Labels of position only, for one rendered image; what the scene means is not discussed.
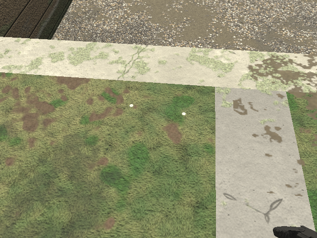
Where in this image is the robot right hand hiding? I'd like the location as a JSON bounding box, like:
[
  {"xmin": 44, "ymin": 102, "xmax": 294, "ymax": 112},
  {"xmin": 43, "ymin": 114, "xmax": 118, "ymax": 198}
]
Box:
[{"xmin": 272, "ymin": 225, "xmax": 317, "ymax": 238}]

